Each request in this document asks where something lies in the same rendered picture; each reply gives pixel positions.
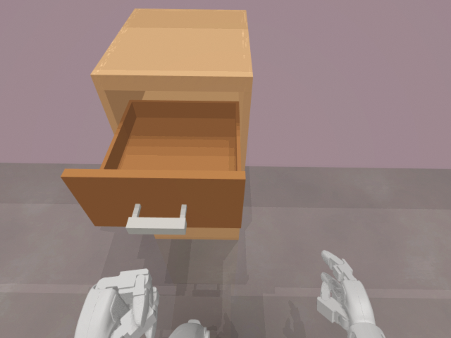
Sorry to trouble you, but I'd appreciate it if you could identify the robot right forearm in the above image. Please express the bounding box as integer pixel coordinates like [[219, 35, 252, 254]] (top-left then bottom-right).
[[347, 323, 385, 338]]

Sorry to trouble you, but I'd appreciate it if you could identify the cabinet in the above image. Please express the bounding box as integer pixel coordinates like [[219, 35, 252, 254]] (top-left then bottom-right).
[[90, 8, 253, 240]]

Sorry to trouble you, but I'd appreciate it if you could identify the right robot hand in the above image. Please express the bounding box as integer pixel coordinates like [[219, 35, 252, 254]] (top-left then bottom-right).
[[317, 250, 376, 333]]

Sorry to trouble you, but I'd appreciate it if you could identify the handle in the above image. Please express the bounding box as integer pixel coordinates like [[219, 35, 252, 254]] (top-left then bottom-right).
[[126, 204, 187, 235]]

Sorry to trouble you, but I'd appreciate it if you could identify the robot left thigh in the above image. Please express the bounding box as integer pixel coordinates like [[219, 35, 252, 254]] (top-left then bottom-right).
[[169, 323, 210, 338]]

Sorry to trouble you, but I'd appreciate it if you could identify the left robot hand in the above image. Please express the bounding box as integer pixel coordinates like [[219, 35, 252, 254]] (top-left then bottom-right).
[[74, 269, 160, 338]]

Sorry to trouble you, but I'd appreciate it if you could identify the drawer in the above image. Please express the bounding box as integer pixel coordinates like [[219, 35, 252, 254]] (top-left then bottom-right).
[[61, 100, 246, 228]]

